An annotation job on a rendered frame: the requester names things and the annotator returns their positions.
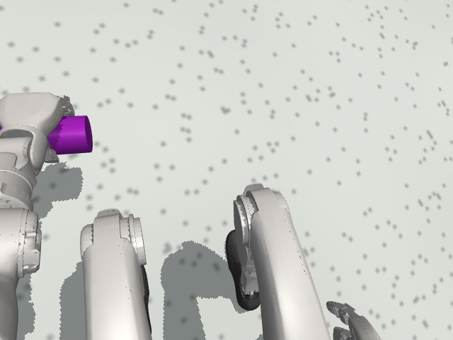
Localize right robot foot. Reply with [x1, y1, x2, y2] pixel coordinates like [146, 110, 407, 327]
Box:
[226, 230, 260, 311]

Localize left robot arm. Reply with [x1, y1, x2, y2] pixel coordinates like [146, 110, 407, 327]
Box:
[0, 125, 48, 340]

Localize right robot hand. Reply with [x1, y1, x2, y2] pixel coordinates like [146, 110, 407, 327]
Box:
[326, 301, 381, 340]

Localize left robot hand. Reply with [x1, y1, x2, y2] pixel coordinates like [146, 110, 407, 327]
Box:
[0, 93, 75, 163]

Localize bottle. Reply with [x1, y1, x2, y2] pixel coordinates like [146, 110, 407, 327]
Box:
[0, 115, 93, 155]

